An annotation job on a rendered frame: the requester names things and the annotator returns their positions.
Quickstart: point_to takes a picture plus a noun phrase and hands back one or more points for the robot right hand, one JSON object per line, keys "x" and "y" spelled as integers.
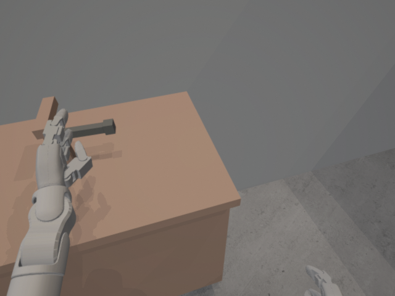
{"x": 323, "y": 281}

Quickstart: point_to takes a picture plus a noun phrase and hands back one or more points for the robot left hand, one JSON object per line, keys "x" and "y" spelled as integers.
{"x": 52, "y": 155}

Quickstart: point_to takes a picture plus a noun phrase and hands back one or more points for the tap lever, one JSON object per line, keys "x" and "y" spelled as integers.
{"x": 107, "y": 127}

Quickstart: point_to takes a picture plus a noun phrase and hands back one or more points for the left robot forearm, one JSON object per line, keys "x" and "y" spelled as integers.
{"x": 42, "y": 258}

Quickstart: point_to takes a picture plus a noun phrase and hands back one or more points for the counter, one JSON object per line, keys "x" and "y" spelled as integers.
{"x": 151, "y": 214}

